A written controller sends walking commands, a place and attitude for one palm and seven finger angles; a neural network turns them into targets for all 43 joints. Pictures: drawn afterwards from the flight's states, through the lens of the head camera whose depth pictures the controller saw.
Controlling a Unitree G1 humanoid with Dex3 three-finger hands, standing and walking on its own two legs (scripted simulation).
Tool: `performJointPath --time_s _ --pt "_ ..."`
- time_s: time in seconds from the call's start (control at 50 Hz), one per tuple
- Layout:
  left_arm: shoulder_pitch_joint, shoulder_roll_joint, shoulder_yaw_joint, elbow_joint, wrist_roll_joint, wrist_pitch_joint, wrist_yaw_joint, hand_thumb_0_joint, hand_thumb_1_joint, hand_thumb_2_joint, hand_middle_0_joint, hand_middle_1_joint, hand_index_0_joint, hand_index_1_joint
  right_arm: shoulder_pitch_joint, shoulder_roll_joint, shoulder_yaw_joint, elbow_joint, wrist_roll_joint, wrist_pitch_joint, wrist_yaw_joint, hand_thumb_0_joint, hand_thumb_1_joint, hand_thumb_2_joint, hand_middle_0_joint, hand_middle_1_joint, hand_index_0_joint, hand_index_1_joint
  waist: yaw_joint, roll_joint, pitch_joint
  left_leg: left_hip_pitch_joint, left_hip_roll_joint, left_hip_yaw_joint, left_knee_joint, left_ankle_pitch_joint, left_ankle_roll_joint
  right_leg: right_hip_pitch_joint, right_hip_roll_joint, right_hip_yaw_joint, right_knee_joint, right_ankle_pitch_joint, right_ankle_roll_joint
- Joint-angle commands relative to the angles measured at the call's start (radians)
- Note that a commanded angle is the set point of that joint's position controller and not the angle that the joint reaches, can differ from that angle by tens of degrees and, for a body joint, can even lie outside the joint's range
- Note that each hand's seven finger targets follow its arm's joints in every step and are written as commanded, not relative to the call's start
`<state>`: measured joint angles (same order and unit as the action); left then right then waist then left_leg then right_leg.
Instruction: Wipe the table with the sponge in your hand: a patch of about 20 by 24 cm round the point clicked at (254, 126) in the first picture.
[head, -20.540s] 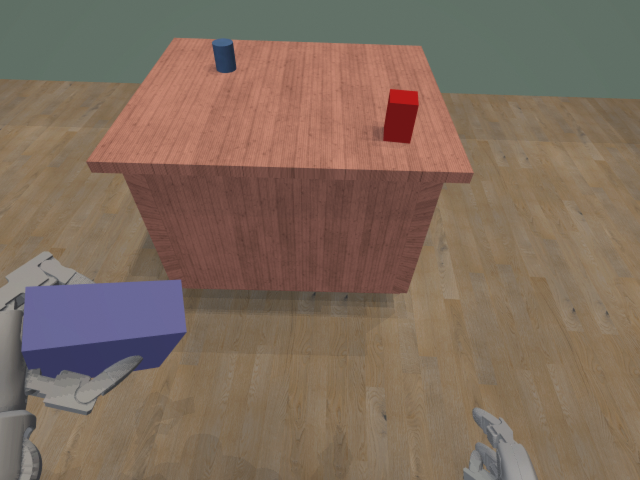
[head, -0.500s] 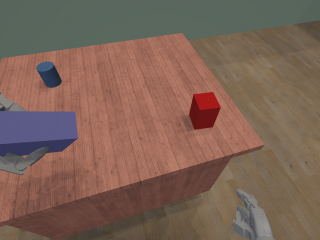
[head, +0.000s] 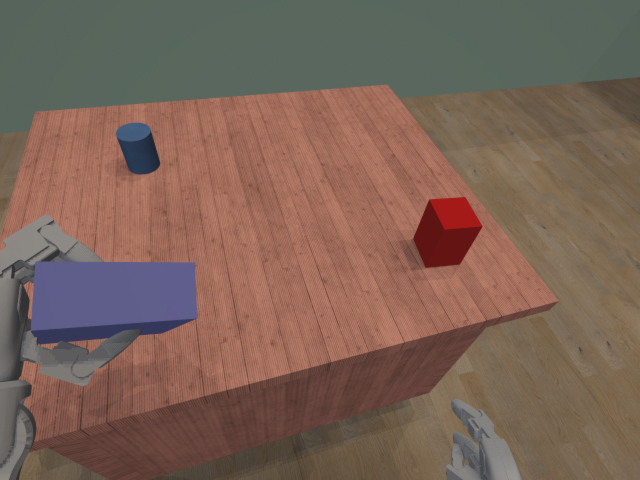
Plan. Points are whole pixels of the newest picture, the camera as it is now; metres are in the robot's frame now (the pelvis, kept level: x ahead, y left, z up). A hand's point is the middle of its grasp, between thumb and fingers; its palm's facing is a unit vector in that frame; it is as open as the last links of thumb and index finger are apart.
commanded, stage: come to a stop and stand still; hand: left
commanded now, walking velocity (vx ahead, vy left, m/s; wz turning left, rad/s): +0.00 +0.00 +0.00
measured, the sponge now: (134, 304) +0.24 +0.21 +0.14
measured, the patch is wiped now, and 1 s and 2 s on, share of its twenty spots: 0.00 0.00 0.00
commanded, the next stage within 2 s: look again from close up in 1.06 s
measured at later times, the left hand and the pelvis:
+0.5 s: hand (91, 289) +0.24 +0.25 +0.16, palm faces +0.36 -0.84 -0.40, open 9.3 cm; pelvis +0.02 +0.00 +0.00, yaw +0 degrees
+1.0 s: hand (127, 295) +0.24 +0.22 +0.15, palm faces +0.34 -0.86 -0.39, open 9.3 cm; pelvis +0.02 -0.03 +0.01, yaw +0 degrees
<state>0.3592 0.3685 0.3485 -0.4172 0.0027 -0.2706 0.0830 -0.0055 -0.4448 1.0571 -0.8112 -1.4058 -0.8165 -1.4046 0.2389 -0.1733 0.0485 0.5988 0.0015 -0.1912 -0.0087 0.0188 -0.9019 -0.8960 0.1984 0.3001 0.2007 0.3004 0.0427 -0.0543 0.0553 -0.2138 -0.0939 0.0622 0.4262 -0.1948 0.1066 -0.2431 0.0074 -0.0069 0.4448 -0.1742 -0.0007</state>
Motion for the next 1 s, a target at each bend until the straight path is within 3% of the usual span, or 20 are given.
performJointPath --time_s 0.0,0.08,0.14,0.16,0.18,0.24,0.26,0.34,0.36,0.42,0.54,0.56,0.64,0.66,0.74,0.76,0.8,0.86,0.94,0.98 --pt "-0.089 0.168 0.106 -0.207 -0.015 -0.067 0.015 0.0 0.1 1.3 -1.2 -1.6 -1.2 -1.6 -0.086 -0.156 -0.075 -0.168 0.0 -0.044 -0.01 0.0 -0.9 -0.9 0.2 0.3 0.2 0.3 -0.011 0.113 -0.099 -0.122 0.237 -0.239 -0.216 -0.108 -0.12 0.169 -0.028 0.041 -0.012 0.027 -0.013" --pt "-0.105 0.169 0.097 -0.27 -0.024 -0.072 0.009 0.0 0.1 1.3 -1.2 -1.6 -1.2 -1.6 -0.092 -0.154 -0.075 -0.17 -0.002 -0.04 -0.01 0.0 -0.9 -0.9 0.2 0.3 0.2 0.3 -0.014 0.193 -0.151 0.037 0.228 -0.218 -0.173 0.207 -0.181 0.108 -0.024 0.023 0.0 0.05 -0.021" --pt "-0.057 0.199 0.127 -0.301 -0.027 -0.061 0.012 0.0 0.1 1.3 -1.2 -1.6 -1.2 -1.6 -0.105 -0.149 -0.075 -0.175 -0.005 -0.034 -0.007 0.0 -0.9 -0.9 0.2 0.3 0.2 0.3 -0.008 0.183 -0.196 0.156 0.239 -0.194 -0.136 0.459 -0.198 0.053 -0.02 0.004 0.026 -0.008 -0.019" --pt "-0.045 0.163 0.095 -0.279 -0.036 -0.055 0.007 0.0 0.1 1.3 -1.2 -1.6 -1.2 -1.6 -0.092 -0.151 -0.074 -0.173 -0.01 -0.023 -0.005 0.0 -0.9 -0.9 0.2 0.3 0.2 0.3 -0.014 0.167 -0.189 0.151 0.245 -0.205 -0.136 0.498 -0.204 0.05 -0.021 0.0 0.031 -0.028 -0.019" --pt "-0.042 0.175 0.104 -0.294 -0.036 -0.049 0.009 0.0 0.1 1.3 -1.2 -1.6 -1.2 -1.6 -0.094 -0.152 -0.08 -0.179 -0.007 -0.019 -0.005 0.0 -0.9 -0.9 0.2 0.3 0.2 0.3 -0.011 0.171 -0.194 0.166 0.255 -0.197 -0.127 0.531 -0.209 0.047 -0.028 0.003 0.031 -0.031 -0.021" --pt "-0.008 0.183 0.128 -0.283 -0.036 -0.037 0.013 0.0 0.1 1.3 -1.2 -1.6 -1.2 -1.6 -0.114 -0.156 -0.079 -0.183 -0.001 -0.005 -0.005 0.0 -0.9 -0.9 0.2 0.3 0.2 0.3 -0.009 0.157 -0.183 0.156 0.245 -0.166 -0.115 0.526 -0.208 0.052 -0.026 -0.005 0.017 0.002 -0.023" --pt "-0.005 0.153 0.098 -0.254 -0.045 -0.034 0.009 0.0 0.1 1.3 -1.2 -1.6 -1.2 -1.6 -0.101 -0.156 -0.075 -0.178 -0.005 0.006 -0.006 0.0 -0.9 -0.9 0.2 0.3 0.2 0.3 -0.016 0.143 -0.174 0.121 0.244 -0.178 -0.119 0.485 -0.206 0.074 -0.029 -0.003 0.009 -0.001 -0.022" --pt "-0.013 0.181 0.129 -0.286 -0.041 -0.028 0.02 0.0 0.1 1.3 -1.2 -1.6 -1.2 -1.6 -0.127 -0.164 -0.082 -0.19 0.008 0.014 -0.016 0.0 -0.9 -0.9 0.2 0.3 0.2 0.3 -0.015 0.121 -0.18 0.075 0.214 -0.16 -0.097 0.351 -0.197 0.131 -0.037 0.019 -0.037 0.128 -0.029" --pt "-0.007 0.153 0.102 -0.259 -0.05 -0.03 0.017 0.0 0.1 1.3 -1.2 -1.6 -1.2 -1.6 -0.12 -0.163 -0.077 -0.187 0.003 0.02 -0.018 0.0 -0.9 -0.9 0.2 0.3 0.2 0.3 -0.017 0.119 -0.181 0.048 0.207 -0.167 -0.103 0.306 -0.19 0.148 -0.041 0.018 -0.046 0.133 -0.026" --pt "-0.001 0.161 0.105 -0.269 -0.053 -0.028 0.021 0.0 0.1 1.3 -1.2 -1.6 -1.2 -1.6 -0.118 -0.164 -0.085 -0.193 0.008 0.018 -0.026 0.0 -0.9 -0.9 0.2 0.3 0.2 0.3 -0.017 0.113 -0.191 0.039 0.192 -0.172 -0.092 0.248 -0.174 0.163 -0.056 0.051 -0.057 0.179 -0.035" --pt "-0.01 0.181 0.121 -0.275 -0.051 -0.024 0.031 0.0 0.1 1.3 -1.2 -1.6 -1.2 -1.6 -0.142 -0.164 -0.078 -0.186 0.01 0.012 -0.037 0.0 -0.9 -0.9 0.2 0.3 0.2 0.3 -0.015 0.117 -0.172 0.031 0.181 -0.172 -0.106 0.157 -0.148 0.132 -0.055 0.075 -0.078 0.145 -0.031" --pt "-0.008 0.148 0.089 -0.248 -0.056 -0.025 0.026 0.0 0.1 1.3 -1.2 -1.6 -1.2 -1.6 -0.137 -0.161 -0.072 -0.184 0.004 0.017 -0.038 0.0 -0.9 -0.9 0.2 0.3 0.2 0.3 -0.014 0.094 -0.167 0.021 0.18 -0.173 -0.106 0.129 -0.137 0.132 -0.059 0.069 -0.092 0.132 -0.028" --pt "-0.012 0.181 0.117 -0.265 -0.052 -0.02 0.032 0.0 0.1 1.3 -1.2 -1.6 -1.2 -1.6 -0.146 -0.164 -0.078 -0.183 0.01 0.011 -0.042 0.0 -0.9 -0.9 0.2 0.3 0.2 0.3 -0.017 0.117 -0.162 0.023 0.172 -0.168 -0.103 0.081 -0.121 0.113 -0.062 0.096 -0.11 0.116 -0.032" --pt "-0.012 0.144 0.08 -0.249 -0.056 -0.023 0.027 0.0 0.1 1.3 -1.2 -1.6 -1.2 -1.6 -0.139 -0.162 -0.072 -0.182 0.005 0.014 -0.042 0.0 -0.9 -0.9 0.2 0.3 0.2 0.3 -0.017 0.114 -0.16 0.014 0.171 -0.174 -0.107 0.066 -0.115 0.116 -0.063 0.087 -0.114 0.096 -0.031" --pt "0.0 0.183 0.119 -0.253 -0.054 -0.014 0.034 0.0 0.1 1.3 -1.2 -1.6 -1.2 -1.6 -0.144 -0.165 -0.076 -0.18 0.01 0.008 -0.044 0.0 -0.9 -0.9 0.2 0.3 0.2 0.3 -0.017 0.099 -0.161 0.016 0.167 -0.168 -0.097 0.062 -0.103 0.107 -0.064 0.106 -0.127 0.102 -0.031" --pt "0.004 0.148 0.086 -0.233 -0.059 -0.015 0.029 0.0 0.1 1.3 -1.2 -1.6 -1.2 -1.6 -0.138 -0.162 -0.071 -0.18 0.005 0.013 -0.044 0.0 -0.9 -0.9 0.2 0.3 0.2 0.3 -0.017 0.084 -0.158 0.01 0.166 -0.167 -0.097 0.052 -0.095 0.109 -0.068 0.098 -0.136 0.089 -0.029" --pt "0.006 0.164 0.101 -0.235 -0.06 -0.01 0.03 0.0 0.1 1.3 -1.2 -1.6 -1.2 -1.6 -0.131 -0.166 -0.077 -0.181 0.007 0.011 -0.046 0.0 -0.9 -0.9 0.2 0.3 0.2 0.3 -0.018 0.069 -0.167 0.011 0.163 -0.167 -0.088 0.051 -0.092 0.111 -0.071 0.11 -0.144 0.092 -0.03" --pt "0.014 0.151 0.09 -0.238 -0.063 -0.007 0.028 0.0 0.1 1.3 -1.2 -1.6 -1.2 -1.6 -0.136 -0.164 -0.071 -0.176 0.006 0.011 -0.045 0.0 -0.9 -0.9 0.2 0.3 0.2 0.3 -0.02 0.092 -0.177 0.019 0.16 -0.163 -0.081 0.075 -0.087 0.113 -0.074 0.109 -0.144 0.115 -0.031" --pt "0.021 0.188 0.118 -0.275 -0.061 -0.002 0.032 0.0 0.1 1.3 -1.2 -1.6 -1.2 -1.6 -0.144 -0.166 -0.078 -0.175 0.013 0.005 -0.047 0.0 -0.9 -0.9 0.2 0.3 0.2 0.3 -0.021 0.119 -0.191 0.039 0.165 -0.159 -0.077 0.114 -0.09 0.114 -0.07 0.111 -0.128 0.158 -0.03" --pt "0.026 0.173 0.106 -0.263 -0.065 0.0 0.032 0.0 0.1 1.3 -1.2 -1.6 -1.2 -1.6 -0.134 -0.162 -0.077 -0.179 0.011 0.007 -0.049 0.0 -0.9 -0.9 0.2 0.3 0.2 0.3 -0.019 0.099 -0.192 0.027 0.167 -0.163 -0.078 0.121 -0.09 0.133 -0.073 0.104 -0.125 0.167 -0.029"
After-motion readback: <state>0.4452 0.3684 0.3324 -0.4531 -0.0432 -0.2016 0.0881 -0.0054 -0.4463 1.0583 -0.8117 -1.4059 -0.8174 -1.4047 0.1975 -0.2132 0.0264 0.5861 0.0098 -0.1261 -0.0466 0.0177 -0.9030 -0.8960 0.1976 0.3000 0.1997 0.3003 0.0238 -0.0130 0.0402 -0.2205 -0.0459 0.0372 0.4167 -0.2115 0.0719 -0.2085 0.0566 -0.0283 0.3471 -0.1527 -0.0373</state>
